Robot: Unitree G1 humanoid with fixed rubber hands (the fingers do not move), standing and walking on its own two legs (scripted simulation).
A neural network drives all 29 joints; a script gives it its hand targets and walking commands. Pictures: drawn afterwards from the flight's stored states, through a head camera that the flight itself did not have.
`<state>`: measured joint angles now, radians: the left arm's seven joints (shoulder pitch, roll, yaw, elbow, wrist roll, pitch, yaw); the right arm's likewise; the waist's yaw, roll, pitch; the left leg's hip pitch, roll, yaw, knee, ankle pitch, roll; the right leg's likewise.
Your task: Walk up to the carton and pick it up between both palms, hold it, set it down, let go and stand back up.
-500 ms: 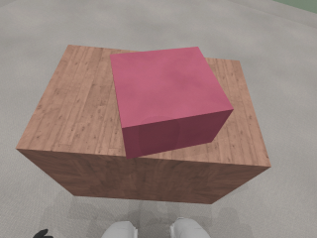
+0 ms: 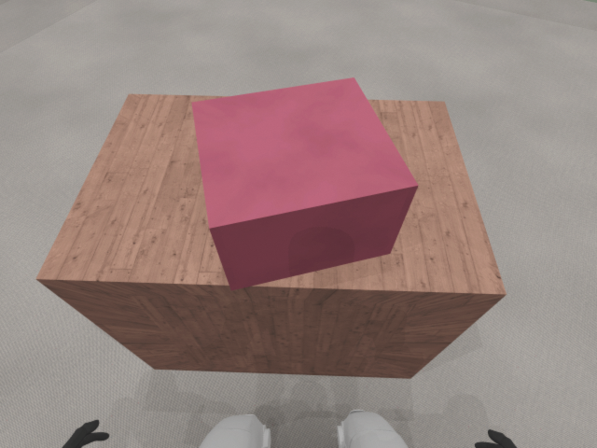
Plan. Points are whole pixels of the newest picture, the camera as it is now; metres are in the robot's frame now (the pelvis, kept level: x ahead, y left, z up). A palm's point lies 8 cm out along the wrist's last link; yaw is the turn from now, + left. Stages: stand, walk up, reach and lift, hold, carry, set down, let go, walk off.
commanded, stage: walk up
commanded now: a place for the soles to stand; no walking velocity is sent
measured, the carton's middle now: (294, 180) +0.51 +0.03 -0.01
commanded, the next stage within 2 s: none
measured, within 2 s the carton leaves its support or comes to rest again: neither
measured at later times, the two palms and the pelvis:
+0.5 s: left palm out of the picture +0.05 +0.31 -0.12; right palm out of the picture +0.04 -0.31 -0.12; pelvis -0.02 -0.01 +0.00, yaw +0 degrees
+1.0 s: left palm out of the picture +0.02 +0.30 -0.11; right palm out of the picture +0.05 -0.31 -0.12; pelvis -0.03 -0.01 +0.00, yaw -1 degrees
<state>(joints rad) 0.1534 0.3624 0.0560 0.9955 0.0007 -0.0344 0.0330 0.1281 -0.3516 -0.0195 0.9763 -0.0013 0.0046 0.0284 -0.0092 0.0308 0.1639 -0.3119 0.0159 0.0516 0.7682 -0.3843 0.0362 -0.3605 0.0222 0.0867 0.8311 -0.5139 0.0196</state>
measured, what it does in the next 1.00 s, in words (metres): stands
